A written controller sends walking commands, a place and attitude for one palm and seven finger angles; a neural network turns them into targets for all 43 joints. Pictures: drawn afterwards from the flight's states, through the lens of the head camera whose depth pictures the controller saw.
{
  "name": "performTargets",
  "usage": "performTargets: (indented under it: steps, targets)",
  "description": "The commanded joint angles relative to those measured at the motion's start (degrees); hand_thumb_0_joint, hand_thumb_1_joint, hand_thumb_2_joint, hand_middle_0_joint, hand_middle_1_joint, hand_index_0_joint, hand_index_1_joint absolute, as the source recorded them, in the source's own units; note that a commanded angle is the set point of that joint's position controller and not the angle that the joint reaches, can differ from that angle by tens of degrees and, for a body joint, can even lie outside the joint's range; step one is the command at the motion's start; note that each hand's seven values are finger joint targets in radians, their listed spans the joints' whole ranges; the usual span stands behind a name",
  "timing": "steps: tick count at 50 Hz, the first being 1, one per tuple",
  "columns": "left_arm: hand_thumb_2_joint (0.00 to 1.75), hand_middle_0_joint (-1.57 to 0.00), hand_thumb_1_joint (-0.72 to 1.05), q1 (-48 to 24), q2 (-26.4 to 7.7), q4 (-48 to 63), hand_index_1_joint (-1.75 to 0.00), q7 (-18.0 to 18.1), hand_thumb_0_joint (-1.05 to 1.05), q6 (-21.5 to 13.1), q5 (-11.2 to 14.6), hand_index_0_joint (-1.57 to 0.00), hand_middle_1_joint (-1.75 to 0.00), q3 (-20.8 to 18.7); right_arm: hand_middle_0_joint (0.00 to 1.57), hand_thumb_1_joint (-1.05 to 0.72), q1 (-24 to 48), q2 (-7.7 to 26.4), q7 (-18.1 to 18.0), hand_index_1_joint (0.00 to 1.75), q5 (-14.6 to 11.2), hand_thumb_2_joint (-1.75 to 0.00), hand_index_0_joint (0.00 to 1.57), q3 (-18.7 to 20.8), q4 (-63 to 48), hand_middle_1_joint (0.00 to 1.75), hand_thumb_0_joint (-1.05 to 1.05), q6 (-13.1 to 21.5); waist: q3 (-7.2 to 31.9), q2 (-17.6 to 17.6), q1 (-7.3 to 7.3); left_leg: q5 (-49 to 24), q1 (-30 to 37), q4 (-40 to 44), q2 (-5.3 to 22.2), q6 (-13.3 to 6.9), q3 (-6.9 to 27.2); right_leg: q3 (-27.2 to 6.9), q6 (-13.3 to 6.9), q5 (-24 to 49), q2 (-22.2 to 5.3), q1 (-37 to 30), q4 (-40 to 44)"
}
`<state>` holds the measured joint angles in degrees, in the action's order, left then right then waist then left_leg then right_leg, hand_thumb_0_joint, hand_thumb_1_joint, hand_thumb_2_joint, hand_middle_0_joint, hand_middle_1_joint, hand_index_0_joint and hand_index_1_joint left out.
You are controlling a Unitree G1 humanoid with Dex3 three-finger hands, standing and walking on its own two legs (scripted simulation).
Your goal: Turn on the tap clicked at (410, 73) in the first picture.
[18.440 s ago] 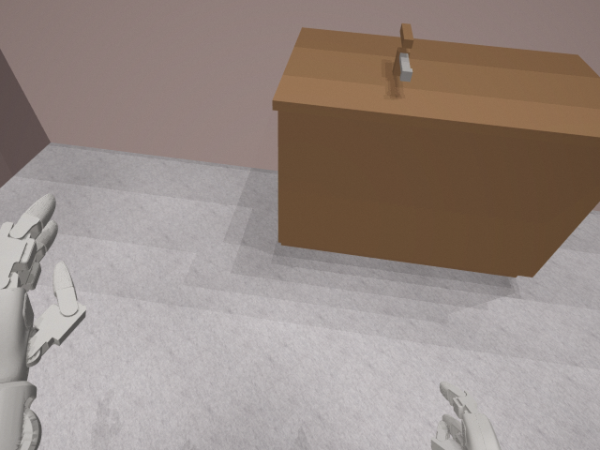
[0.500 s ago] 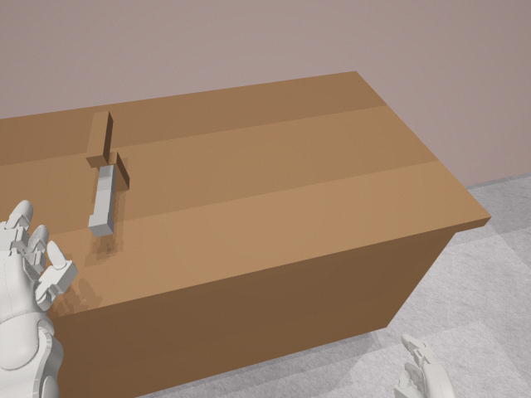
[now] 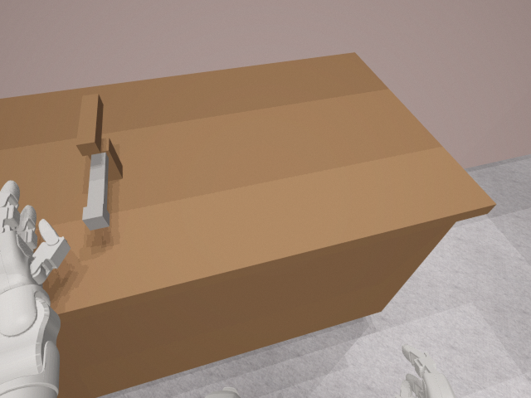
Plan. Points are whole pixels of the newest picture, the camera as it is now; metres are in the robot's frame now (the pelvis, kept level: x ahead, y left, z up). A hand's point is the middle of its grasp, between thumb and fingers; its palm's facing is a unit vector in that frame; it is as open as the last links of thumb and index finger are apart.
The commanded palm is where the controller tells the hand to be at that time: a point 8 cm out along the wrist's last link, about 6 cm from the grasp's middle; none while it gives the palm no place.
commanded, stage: reach beside the lever's end, fingers flat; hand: left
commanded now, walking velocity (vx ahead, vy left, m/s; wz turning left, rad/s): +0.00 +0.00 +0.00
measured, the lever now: (96, 217) +0.35 +0.29 +0.07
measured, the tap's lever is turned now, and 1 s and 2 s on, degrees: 0 0 17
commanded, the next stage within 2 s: push the lever round in 0.56 s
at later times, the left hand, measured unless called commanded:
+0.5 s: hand (63, 240) +0.31 +0.33 +0.06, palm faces +0.56 -0.82 -0.10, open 7.9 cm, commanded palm +0.26 +0.36 +0.07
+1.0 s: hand (75, 241) +0.31 +0.31 +0.06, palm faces +0.56 -0.83 -0.09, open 7.9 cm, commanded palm +0.26 +0.34 +0.07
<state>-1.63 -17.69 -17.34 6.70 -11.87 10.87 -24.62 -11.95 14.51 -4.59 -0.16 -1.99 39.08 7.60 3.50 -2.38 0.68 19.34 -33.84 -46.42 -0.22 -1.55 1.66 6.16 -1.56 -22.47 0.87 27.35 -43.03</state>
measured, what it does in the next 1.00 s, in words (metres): stands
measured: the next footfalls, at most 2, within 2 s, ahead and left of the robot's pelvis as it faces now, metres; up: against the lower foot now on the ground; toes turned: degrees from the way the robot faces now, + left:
none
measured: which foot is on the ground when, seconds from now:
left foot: down 0.00-1.00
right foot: down 0.00-1.00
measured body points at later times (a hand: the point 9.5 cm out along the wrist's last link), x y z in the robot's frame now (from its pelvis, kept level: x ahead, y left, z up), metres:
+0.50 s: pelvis +0.01 +0.01 -0.01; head +0.05 +0.02 +0.44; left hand +0.28 +0.37 +0.07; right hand +0.14 -0.25 -0.11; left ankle +0.04 +0.10 -0.71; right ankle -0.01 -0.11 -0.71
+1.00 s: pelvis +0.00 +0.00 -0.01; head +0.04 +0.01 +0.44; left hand +0.27 +0.35 +0.07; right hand +0.16 -0.24 -0.10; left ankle +0.04 +0.10 -0.71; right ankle -0.01 -0.11 -0.71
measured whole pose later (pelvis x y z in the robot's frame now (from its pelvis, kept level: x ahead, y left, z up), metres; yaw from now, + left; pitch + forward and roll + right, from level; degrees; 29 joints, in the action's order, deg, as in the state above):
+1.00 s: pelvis +0.00 +0.00 -0.01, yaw +0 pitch +9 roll -3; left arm -3.7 -17.3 -20.6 7.0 -13.8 10.2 -24.4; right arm -11.9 14.2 -4.0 -0.2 -2.0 37.9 5.5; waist 4.9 -2.1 0.3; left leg 20.8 -37.5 -49.7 0.1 -1.5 2.1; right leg 6.5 -1.7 -23.8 1.3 30.6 -45.7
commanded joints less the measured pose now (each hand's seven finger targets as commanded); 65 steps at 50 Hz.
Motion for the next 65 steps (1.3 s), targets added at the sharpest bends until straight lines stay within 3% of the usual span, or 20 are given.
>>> performTargets:
  steps: [1,3,8,9,16,18,21,23,28,30,33,40,43,47,48,50,54,57,63,65]
  targets:
    - [0.90,-0.15,0.90,-13.3,-15.6,10.2,-0.15,-0.1,0.00,-4.8,-0.3,-0.15,-0.15,-5.1,0.20,-0.90,2.7,8.3,-0.3,0.30,-0.2,-0.90,0.20,3.5,-7.8,0.30,0.00,2.2,13.9,-2.7,-0.01,-7.3,10.5,7.0,-0.3,0.4,3.9,-3.1,-0.4,9.6,1.2,0.0,5.5]
    - [0.90,-0.15,0.90,-13.7,-18.0,8.5,-0.15,-0.2,0.00,-4.8,-0.6,-0.15,-0.15,-7.2,0.20,-0.90,2.3,8.4,-0.4,0.30,-0.3,-0.90,0.20,3.6,-7.4,0.30,0.00,1.5,13.7,-2.7,0.20,-8.5,10.1,6.7,-0.2,0.3,3.7,-3.3,-0.4,10.7,1.2,-0.2,5.4]
    - [0.90,-0.15,0.90,-14.2,-19.3,6.6,-0.15,-1.0,0.00,-5.8,-0.4,-0.15,-0.15,-8.7,0.20,-0.90,0.9,8.6,0.0,0.30,-0.1,-0.90,0.20,3.8,-7.5,0.30,0.00,0.6,15.0,-3.8,0.46,-11.4,9.5,5.3,-0.1,0.3,3.5,-3.3,-0.4,12.8,1.4,0.0,4.3]
    - [0.90,-0.15,0.90,-13.6,-17.2,6.8,-0.15,-1.4,0.00,-5.9,-0.1,-0.15,-0.15,-7.0,0.20,-0.90,0.8,8.4,0.2,0.30,-0.1,-0.90,0.20,3.8,-7.9,0.30,0.00,0.6,15.3,-3.8,0.13,-11.5,9.6,5.1,-0.2,0.4,3.4,-3.1,-0.3,12.8,1.4,0.2,4.1]
    - [0.90,-0.15,0.90,-12.8,-15.6,9.0,-0.15,-2.5,0.00,-7.0,0.6,-0.15,-0.15,-5.3,0.20,-0.90,0.4,8.7,0.5,0.30,-0.2,-0.90,0.20,4.2,-8.3,0.30,0.00,0.8,16.1,-4.4,-0.29,-12.7,10.8,4.5,0.2,0.4,3.9,-3.0,-0.3,12.5,1.7,1.6,3.5]
    - [0.90,-0.15,0.90,-12.3,-17.4,8.6,-0.15,-2.0,0.00,-6.8,0.3,-0.15,-0.15,-7.0,0.20,-0.90,0.5,8.8,0.4,0.30,-0.3,-0.90,0.20,4.1,-7.9,0.30,0.00,0.6,15.1,-4.8,-0.04,-11.8,10.0,4.7,0.2,0.4,4.2,-3.1,-0.4,11.7,1.6,2.1,3.6]
    - [0.90,-0.15,0.90,-14.9,-16.5,9.8,-0.15,-1.5,0.00,-7.2,0.4,-0.15,-0.15,-5.8,0.20,-0.90,0.7,8.6,0.3,0.30,-0.2,-0.90,0.20,4.1,-8.0,0.30,0.00,0.8,15.3,-4.7,-0.77,-10.1,10.2,4.9,0.3,0.6,4.4,-3.0,-0.3,10.4,1.7,2.7,3.5]
    - [0.90,-0.15,0.90,-14.2,-18.3,9.6,-0.15,-0.9,0.00,-7.1,0.0,-0.15,-0.15,-7.5,0.20,-0.90,1.0,8.7,0.1,0.30,-0.2,-0.90,0.20,4.0,-7.7,0.30,0.00,0.6,15.2,-4.7,-0.33,-9.7,9.5,4.9,0.2,0.4,4.2,-3.1,-0.4,10.2,1.6,2.3,3.6]
    - [0.90,-0.15,0.90,-12.1,-18.1,9.2,-0.15,-1.2,0.00,-6.8,0.0,-0.15,-0.15,-7.6,0.20,-0.90,0.9,8.6,0.3,0.30,-0.3,-0.90,0.20,3.9,-8.1,0.30,0.00,0.3,15.7,-4.4,0.10,-11.7,9.6,4.7,0.3,0.5,4.1,-3.1,-0.4,11.7,1.6,1.3,3.3]
    - [0.90,-0.15,0.90,-12.5,-15.4,10.4,-0.15,-1.6,0.00,-6.8,0.4,-0.15,-0.15,-5.2,0.20,-0.90,0.8,8.3,0.5,0.30,-0.3,-0.90,0.20,3.9,-8.6,0.30,0.00,0.6,16.1,-4.4,-0.24,-11.7,10.4,4.8,0.4,0.7,4.4,-2.8,-0.4,11.3,1.7,1.7,3.2]
    - [0.90,-0.15,0.90,-9.8,-16.3,9.5,-0.15,-1.4,0.00,-6.2,0.5,-0.15,-0.15,-6.6,0.20,-0.90,1.1,8.4,0.5,0.30,-0.5,-0.90,0.20,3.9,-8.5,0.30,0.00,0.5,14.6,-4.4,0.20,-11.5,9.6,5.1,0.3,0.6,4.4,-2.8,-0.4,11.2,1.7,1.7,3.6]
    - [0.90,-0.15,0.90,-12.8,-12.3,11.3,-0.15,-0.5,0.00,-6.6,0.1,-0.15,-0.15,-2.5,0.20,-0.90,1.6,8.2,0.5,0.30,-0.4,-0.90,0.20,3.8,-8.6,0.30,0.00,0.9,14.3,-2.4,-1.07,-8.7,9.5,4.8,0.1,0.5,4.3,-2.8,-0.2,9.8,1.6,2.7,3.7]
    - [0.90,-0.15,0.90,-14.5,-14.8,11.2,-0.15,0.2,0.00,-6.6,-0.6,-0.15,-0.15,-4.2,0.20,-0.90,1.9,8.2,0.2,0.30,-0.4,-0.90,0.20,3.7,-8.2,0.30,0.00,0.6,13.7,-3.6,-0.70,-7.6,8.8,4.9,0.0,0.3,4.2,-3.2,-0.4,9.3,1.4,2.5,3.8]
    - [0.90,-0.15,0.90,-16.4,-14.1,10.1,-0.15,0.4,0.00,-6.5,-0.5,-0.15,-0.15,-3.0,0.20,-0.90,2.5,8.0,0.1,0.30,-0.3,-0.90,0.20,3.4,-8.6,0.30,0.00,0.4,14.0,-3.7,-1.07,-5.2,7.9,4.8,-0.3,0.1,3.6,-3.6,-0.2,8.0,1.3,2.4,4.3]
    - [0.90,-0.15,0.90,-17.2,-16.5,10.1,-0.15,1.0,0.00,-6.6,-1.1,-0.15,-0.15,-5.2,0.20,-0.90,2.4,8.0,-0.1,0.30,-0.5,-0.90,0.20,3.4,-8.1,0.30,0.00,0.2,13.8,-4.1,-0.74,-5.4,7.8,5.0,-0.1,0.1,3.8,-3.7,-0.4,8.0,1.3,2.0,4.3]
    - [0.90,-0.15,0.90,-16.5,-13.5,10.8,-0.15,1.2,0.00,-6.7,-1.3,-0.15,-0.15,-2.4,0.20,-0.90,2.2,7.8,0.3,0.30,-0.3,-0.90,0.20,3.4,-8.7,0.30,0.00,0.4,15.4,-4.9,-0.78,-6.7,9.2,4.8,-0.2,0.2,3.8,-3.4,-0.5,9.1,1.4,1.7,4.0]
    - [0.90,-0.15,0.90,-16.5,-13.9,7.4,-0.15,1.4,0.00,-5.7,-1.2,-0.15,-0.15,-2.8,0.20,-0.90,2.0,8.1,0.3,0.30,-0.4,-0.90,0.20,3.3,-8.5,0.30,0.00,-0.3,14.0,-2.2,-1.16,-6.3,7.2,4.7,-0.3,0.0,3.5,-3.6,-0.2,9.6,1.3,1.3,4.4]
    - [0.90,-0.15,0.90,-16.5,-12.4,8.5,-0.15,1.4,0.00,-5.6,-1.0,-0.15,-0.15,-1.2,0.20,-0.90,1.8,8.1,0.5,0.30,-0.3,-0.90,0.20,3.5,-9.1,0.30,0.00,-0.2,15.4,-3.2,-0.95,-7.6,8.5,4.4,-0.3,-0.1,3.2,-3.7,-0.2,10.8,1.3,0.9,4.5]
    - [0.90,-0.15,0.90,-14.5,-13.8,9.2,-0.15,3.5,0.00,-6.1,-2.0,-0.15,-0.15,-3.3,0.20,-0.90,1.4,8.1,1.0,0.30,-0.2,-0.90,0.20,3.8,-8.9,0.30,0.00,-0.8,15.9,-2.4,-0.41,-10.5,8.2,3.9,-0.2,-0.1,2.8,-3.8,-0.1,13.7,1.3,-0.4,3.8]
    - [0.90,-0.15,0.90,-14.3,-11.5,9.3,-0.15,3.4,0.00,-6.1,-1.8,-0.15,-0.15,-1.2,0.20,-0.90,1.4,8.0,1.2,0.30,-0.2,-0.90,0.20,3.8,-9.2,0.30,0.00,-0.9,15.6,-2.3,-0.78,-9.8,8.0,3.8,-0.3,-0.2,2.5,-3.9,0.0,13.5,1.3,-0.1,4.0]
